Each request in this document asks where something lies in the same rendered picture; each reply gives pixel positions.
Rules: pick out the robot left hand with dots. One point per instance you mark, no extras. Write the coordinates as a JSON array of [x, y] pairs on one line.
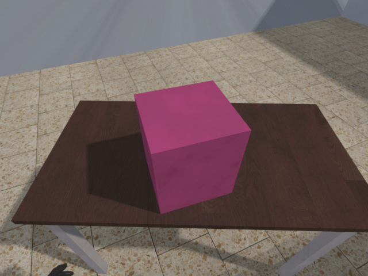
[[58, 271]]

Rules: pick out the table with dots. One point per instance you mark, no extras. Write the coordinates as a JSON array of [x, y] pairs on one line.
[[295, 175]]

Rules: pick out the carton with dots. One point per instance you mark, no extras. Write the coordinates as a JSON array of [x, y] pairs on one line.
[[194, 142]]

